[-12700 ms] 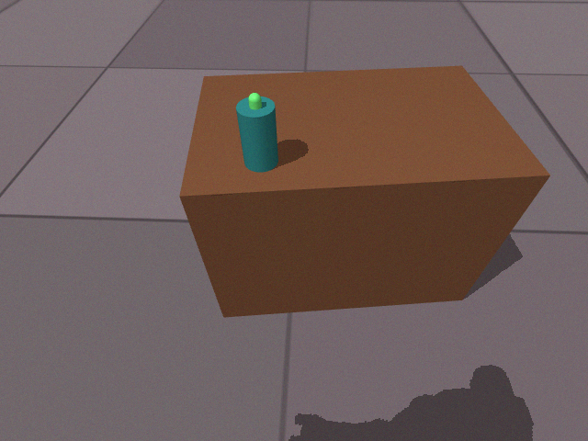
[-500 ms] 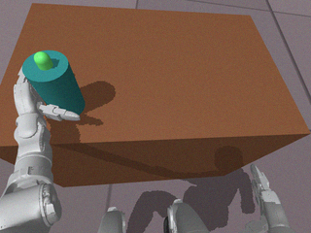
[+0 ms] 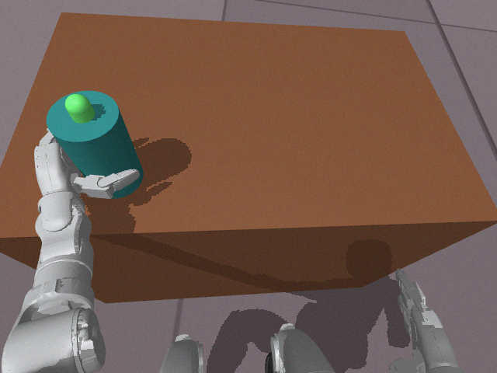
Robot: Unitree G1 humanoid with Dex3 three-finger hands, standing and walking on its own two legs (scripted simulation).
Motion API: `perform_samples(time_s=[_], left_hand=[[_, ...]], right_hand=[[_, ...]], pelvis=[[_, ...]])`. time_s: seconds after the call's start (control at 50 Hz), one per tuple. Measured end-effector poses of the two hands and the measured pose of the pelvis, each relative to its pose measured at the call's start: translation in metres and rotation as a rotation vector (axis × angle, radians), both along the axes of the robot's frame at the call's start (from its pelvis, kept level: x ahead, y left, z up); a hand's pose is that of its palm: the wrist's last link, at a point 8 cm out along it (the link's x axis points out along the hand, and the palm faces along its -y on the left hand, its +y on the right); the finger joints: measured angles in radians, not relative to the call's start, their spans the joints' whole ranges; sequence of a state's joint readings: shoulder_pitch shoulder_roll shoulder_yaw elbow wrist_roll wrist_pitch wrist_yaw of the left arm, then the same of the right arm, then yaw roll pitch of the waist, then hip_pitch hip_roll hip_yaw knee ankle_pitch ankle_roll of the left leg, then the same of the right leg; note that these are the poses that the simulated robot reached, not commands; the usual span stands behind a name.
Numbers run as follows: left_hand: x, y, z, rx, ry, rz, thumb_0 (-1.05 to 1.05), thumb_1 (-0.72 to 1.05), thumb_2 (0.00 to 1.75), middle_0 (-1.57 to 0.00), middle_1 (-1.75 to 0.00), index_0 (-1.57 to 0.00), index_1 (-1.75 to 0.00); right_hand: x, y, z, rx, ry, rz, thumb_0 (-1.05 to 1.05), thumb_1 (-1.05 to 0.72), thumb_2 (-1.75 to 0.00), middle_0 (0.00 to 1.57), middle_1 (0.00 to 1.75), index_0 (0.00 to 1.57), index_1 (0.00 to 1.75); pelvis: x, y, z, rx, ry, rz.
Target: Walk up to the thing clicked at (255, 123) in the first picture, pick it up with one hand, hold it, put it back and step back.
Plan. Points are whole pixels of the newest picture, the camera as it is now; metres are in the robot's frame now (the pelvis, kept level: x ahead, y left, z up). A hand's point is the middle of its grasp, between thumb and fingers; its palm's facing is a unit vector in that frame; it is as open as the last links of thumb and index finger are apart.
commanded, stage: settle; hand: left
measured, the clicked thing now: (99, 144) +0.46 +0.21 +0.06
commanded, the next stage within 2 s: lift in 0.94 s
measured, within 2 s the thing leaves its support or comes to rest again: leaves its support in 0.50 s
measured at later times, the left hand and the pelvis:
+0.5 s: hand (104, 164) +0.44 +0.21 +0.04, palm faces +0.21 -0.98 -0.03, open 11.8 cm; pelvis +0.00 +0.00 +0.01, yaw +0 degrees
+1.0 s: hand (95, 145) +0.45 +0.21 +0.08, palm faces +0.22 -0.98 -0.02, open 11.9 cm; pelvis +0.00 +0.00 +0.02, yaw +0 degrees
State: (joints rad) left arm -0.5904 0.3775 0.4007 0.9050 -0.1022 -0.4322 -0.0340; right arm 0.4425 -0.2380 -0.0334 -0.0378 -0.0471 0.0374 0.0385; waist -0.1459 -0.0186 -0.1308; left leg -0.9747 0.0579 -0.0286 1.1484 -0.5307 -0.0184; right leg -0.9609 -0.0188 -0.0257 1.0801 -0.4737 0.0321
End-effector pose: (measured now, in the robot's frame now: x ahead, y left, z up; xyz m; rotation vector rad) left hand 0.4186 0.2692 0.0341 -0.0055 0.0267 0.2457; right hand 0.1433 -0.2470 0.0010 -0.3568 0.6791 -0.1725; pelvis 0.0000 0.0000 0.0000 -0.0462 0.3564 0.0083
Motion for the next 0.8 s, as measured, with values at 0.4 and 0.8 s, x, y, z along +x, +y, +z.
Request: perform_samples(time_s=[0.4, 0.8], left_hand=[[-0.007, -0.007, 0.003, 0.018, 0.035, -0.026, 0.00, -0.54, 1.00, -0.58, -0.92, -0.61, -0.92], [-0.007, -0.008, 0.039, 0.022, 0.030, -0.013, 0.00, -0.57, 1.04, -0.58, -0.94, -0.61, -0.95]], right_hand=[[0.002, -0.001, 0.000, 0.015, 0.004, 0.000, -0.01, 0.50, -0.06, 0.06, 0.05, 0.05, 0.05], [-0.001, -0.008, 0.006, 0.021, 0.000, -0.059, -0.01, 0.52, -0.06, 0.06, 0.05, 0.05, 0.05]], pelvis=[[0.000, -0.003, 0.003, 0.006, -0.020, 0.001], [-0.001, -0.002, 0.018, 0.013, -0.074, -0.001]])
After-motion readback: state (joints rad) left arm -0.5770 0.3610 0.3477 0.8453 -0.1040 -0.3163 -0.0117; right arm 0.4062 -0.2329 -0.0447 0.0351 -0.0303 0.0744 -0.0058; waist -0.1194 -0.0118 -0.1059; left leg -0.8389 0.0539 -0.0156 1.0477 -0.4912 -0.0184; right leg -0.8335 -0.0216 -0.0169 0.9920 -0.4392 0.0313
